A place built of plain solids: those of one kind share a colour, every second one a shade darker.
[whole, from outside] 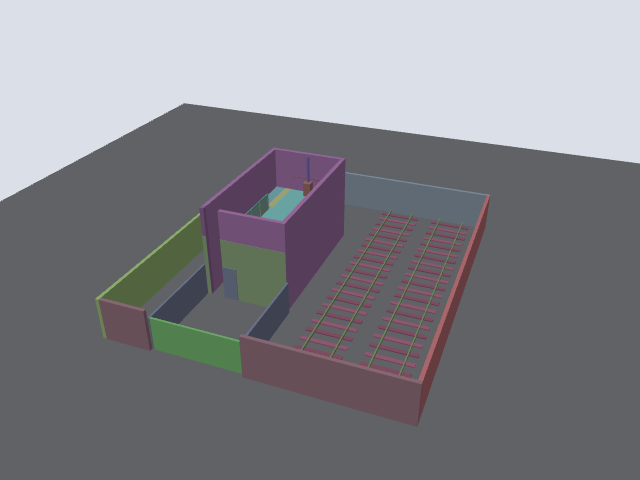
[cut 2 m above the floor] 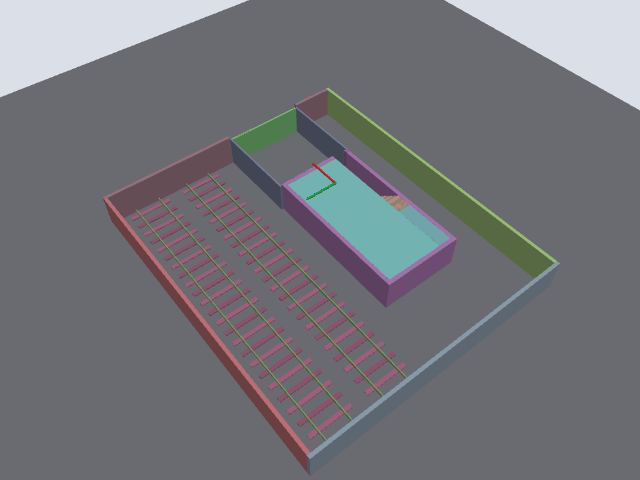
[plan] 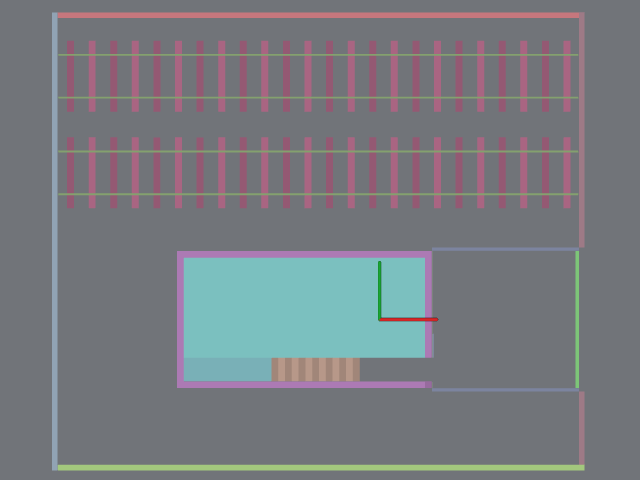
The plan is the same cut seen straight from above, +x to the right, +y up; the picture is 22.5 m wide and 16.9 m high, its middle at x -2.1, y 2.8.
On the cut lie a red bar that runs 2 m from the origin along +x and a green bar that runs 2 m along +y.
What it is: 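A railway signal box with its stair inside, its base rendered, brick-red without and limewashed within; 8.5 x 4.4 m within the walls, the operating floor 2.78 m up, 2.6 m high; one straight flight of 14 risers of 0.199 m on goings of 0.239 m, 0.83 m clear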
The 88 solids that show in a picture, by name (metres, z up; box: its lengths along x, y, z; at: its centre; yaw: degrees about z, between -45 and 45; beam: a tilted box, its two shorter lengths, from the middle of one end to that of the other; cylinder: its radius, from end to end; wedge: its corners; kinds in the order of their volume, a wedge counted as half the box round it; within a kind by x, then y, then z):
{
 "upper_front_1": {"box": [8.49, 3.52, 2.83], "at": [-2.65, 0.42, 1.37]},
 "wall_1": {"box": [0.24, 4.83, 5.39], "at": [-7.02, 0.0, 2.65]},
 "wall_2": {"box": [8.49, 0.24, 5.39], "at": [-2.65, -2.3, 2.65]},
 "wall_3": {"box": [8.49, 0.24, 5.39], "at": [-2.65, 2.3, 2.65]},
 "wall_4": {"box": [0.24, 0.24, 5.39], "at": [1.72, -2.3, 2.65]},
 "wall_5": {"box": [0.24, 3.76, 5.39], "at": [1.72, 0.54, 2.65]},
 "bound_back_1": {"box": [18.55, 0.2, 2.45], "at": [-2.06, -5.22, 1.18]},
 "bound_line_1": {"box": [18.35, 0.2, 2.45], "at": [-2.16, 10.72, 1.18]},
 "bound_end_1": {"box": [0.2, 16.13, 2.45], "at": [-11.44, 2.75, 1.18]},
 "upper_head_1": {"box": [3.09, 0.83, 2.83], "at": [-5.35, -1.76, 1.37]},
 "bound_near_1": {"box": [0.2, 2.58, 2.45], "at": [7.12, -3.83, 1.18]},
 "bound_near_2": {"box": [0.2, 8.28, 2.45], "at": [7.12, 6.68, 1.18]},
 "step_1": {"box": [0.24, 0.83, 2.63], "at": [-3.69, -1.76, 1.27]},
 "step_2": {"box": [0.24, 0.83, 2.43], "at": [-3.45, -1.76, 1.17]},
 "step_3": {"box": [0.24, 0.83, 2.24], "at": [-3.21, -1.76, 1.07]},
 "step_4": {"box": [0.24, 0.83, 2.04], "at": [-2.97, -1.76, 0.97]},
 "step_5": {"box": [0.24, 0.83, 1.84], "at": [-2.73, -1.76, 0.87]},
 "step_6": {"box": [0.24, 0.83, 1.64], "at": [-2.5, -1.76, 0.77]},
 "step_7": {"box": [0.24, 0.83, 1.44], "at": [-2.26, -1.76, 0.67]},
 "step_8": {"box": [0.24, 0.83, 1.24], "at": [-2.02, -1.76, 0.57]},
 "step_9": {"box": [0.24, 0.83, 1.04], "at": [-1.78, -1.76, 0.47]},
 "step_10": {"box": [0.24, 0.83, 0.84], "at": [-1.54, -1.76, 0.37]},
 "step_11": {"box": [0.24, 0.83, 0.65], "at": [-1.3, -1.76, 0.27]},
 "step_12": {"box": [0.24, 0.83, 0.45], "at": [-1.06, -1.76, 0.17]},
 "step_13": {"box": [0.24, 0.83, 0.25], "at": [-0.82, -1.76, 0.07]},
 "sleeper_1": {"box": [0.25, 2.5, 0.11], "at": [-10.88, 5.17, 0.01]},
 "sleeper_2": {"box": [0.25, 2.5, 0.11], "at": [-10.88, 8.57, 0.01]},
 "sleeper_3": {"box": [0.25, 2.5, 0.11], "at": [-10.12, 5.17, 0.01]},
 "sleeper_4": {"box": [0.25, 2.5, 0.11], "at": [-10.12, 8.57, 0.01]},
 "sleeper_5": {"box": [0.25, 2.5, 0.11], "at": [-9.36, 5.17, 0.01]},
 "sleeper_6": {"box": [0.25, 2.5, 0.11], "at": [-9.36, 8.57, 0.01]},
 "sleeper_7": {"box": [0.25, 2.5, 0.11], "at": [-8.6, 5.17, 0.01]},
 "sleeper_8": {"box": [0.25, 2.5, 0.11], "at": [-8.6, 8.57, 0.01]},
 "sleeper_9": {"box": [0.25, 2.5, 0.11], "at": [-7.84, 5.17, 0.01]},
 "sleeper_10": {"box": [0.25, 2.5, 0.11], "at": [-7.84, 8.57, 0.01]},
 "sleeper_11": {"box": [0.25, 2.5, 0.11], "at": [-7.08, 5.17, 0.01]},
 "sleeper_12": {"box": [0.25, 2.5, 0.11], "at": [-7.08, 8.57, 0.01]},
 "sleeper_13": {"box": [0.25, 2.5, 0.11], "at": [-6.32, 5.17, 0.01]},
 "sleeper_14": {"box": [0.25, 2.5, 0.11], "at": [-6.32, 8.57, 0.01]},
 "sleeper_15": {"box": [0.25, 2.5, 0.11], "at": [-5.56, 5.17, 0.01]},
 "sleeper_16": {"box": [0.25, 2.5, 0.11], "at": [-5.56, 8.57, 0.01]},
 "sleeper_17": {"box": [0.25, 2.5, 0.11], "at": [-4.8, 5.17, 0.01]},
 "sleeper_18": {"box": [0.25, 2.5, 0.11], "at": [-4.8, 8.57, 0.01]},
 "sleeper_19": {"box": [0.25, 2.5, 0.11], "at": [-4.04, 5.17, 0.01]},
 "sleeper_20": {"box": [0.25, 2.5, 0.11], "at": [-4.04, 8.57, 0.01]},
 "sleeper_21": {"box": [0.25, 2.5, 0.11], "at": [-3.28, 5.17, 0.01]},
 "sleeper_22": {"box": [0.25, 2.5, 0.11], "at": [-3.28, 8.57, 0.01]},
 "sleeper_23": {"box": [0.25, 2.5, 0.11], "at": [-2.52, 5.17, 0.01]},
 "sleeper_24": {"box": [0.25, 2.5, 0.11], "at": [-2.52, 8.57, 0.01]},
 "sleeper_25": {"box": [0.25, 2.5, 0.11], "at": [-1.76, 5.17, 0.01]},
 "sleeper_26": {"box": [0.25, 2.5, 0.11], "at": [-1.76, 8.57, 0.01]},
 "sleeper_27": {"box": [0.25, 2.5, 0.11], "at": [-1.0, 5.17, 0.01]},
 "sleeper_28": {"box": [0.25, 2.5, 0.11], "at": [-1.0, 8.57, 0.01]},
 "sleeper_29": {"box": [0.25, 2.5, 0.11], "at": [-0.24, 5.17, 0.01]},
 "sleeper_30": {"box": [0.25, 2.5, 0.11], "at": [-0.24, 8.57, 0.01]},
 "sleeper_31": {"box": [0.25, 2.5, 0.11], "at": [0.52, 5.17, 0.01]},
 "sleeper_32": {"box": [0.25, 2.5, 0.11], "at": [0.52, 8.57, 0.01]},
 "sleeper_33": {"box": [0.25, 2.5, 0.11], "at": [1.28, 5.17, 0.01]},
 "sleeper_34": {"box": [0.25, 2.5, 0.11], "at": [1.28, 8.57, 0.01]},
 "sleeper_35": {"box": [0.25, 2.5, 0.11], "at": [2.04, 5.17, 0.01]},
 "sleeper_36": {"box": [0.25, 2.5, 0.11], "at": [2.04, 8.57, 0.01]},
 "sleeper_37": {"box": [0.25, 2.5, 0.11], "at": [2.8, 5.17, 0.01]},
 "sleeper_38": {"box": [0.25, 2.5, 0.11], "at": [2.8, 8.57, 0.01]},
 "sleeper_39": {"box": [0.25, 2.5, 0.11], "at": [3.56, 5.17, 0.01]},
 "sleeper_40": {"box": [0.25, 2.5, 0.11], "at": [3.56, 8.57, 0.01]},
 "sleeper_41": {"box": [0.25, 2.5, 0.11], "at": [4.32, 5.17, 0.01]},
 "sleeper_42": {"box": [0.25, 2.5, 0.11], "at": [4.32, 8.57, 0.01]},
 "sleeper_43": {"box": [0.25, 2.5, 0.11], "at": [5.08, 5.17, 0.01]},
 "sleeper_44": {"box": [0.25, 2.5, 0.11], "at": [5.08, 8.57, 0.01]},
 "sleeper_45": {"box": [0.25, 2.5, 0.11], "at": [5.84, 5.17, 0.01]},
 "sleeper_46": {"box": [0.25, 2.5, 0.11], "at": [5.84, 8.57, 0.01]},
 "sleeper_47": {"box": [0.25, 2.5, 0.11], "at": [6.6, 5.17, 0.01]},
 "sleeper_48": {"box": [0.25, 2.5, 0.11], "at": [6.6, 8.57, 0.01]},
 "fence_1": {"box": [5.18, 0.12, 1.95], "at": [4.43, -2.48, 0.93]},
 "fence_2": {"box": [5.18, 0.12, 1.95], "at": [4.43, 2.48, 0.93]},
 "fence_end_1": {"box": [0.12, 4.83, 1.95], "at": [6.96, 0.0, 0.93]},
 "rail_line_1": {"box": [18.31, 0.07, 0.15], "at": [-2.16, 4.41, 0.14]},
 "rail_line_2": {"box": [18.31, 0.07, 0.15], "at": [-2.16, 5.92, 0.14]},
 "rail_line_3": {"box": [18.31, 0.07, 0.15], "at": [-2.16, 7.81, 0.14]},
 "rail_line_4": {"box": [18.31, 0.07, 0.15], "at": [-2.16, 9.32, 0.14]},
 "skin_1": {"box": [0.02, 0.24, 3.73], "at": [1.85, -2.3, 1.82]},
 "skin_2": {"box": [0.02, 3.76, 3.73], "at": [1.85, 0.54, 1.82]},
 "stove_1": {"box": [0.46, 0.46, 0.91], "at": [-6.48, 0.19, 3.19]},
 "rail_boarding_1": {"box": [5.36, 0.028, 1.03], "at": [-1.09, -1.28, 3.25]},
 "upper_lap_1": {"box": [2.74, 0.4, 0.12], "at": [-5.53, -1.34, 2.72]},
 "door_leaf_1": {"box": [0.042, 0.83, 1.99], "at": [1.88, -0.92, 1.01]},
 "stove_flue_1": {"box": [0.13, 0.13, 1.7], "at": [-6.53, 0.19, 4.49]},
 "rail_top_1": {"box": [5.4, 0.08, 0.06], "at": [-1.11, -1.28, 3.79]}
}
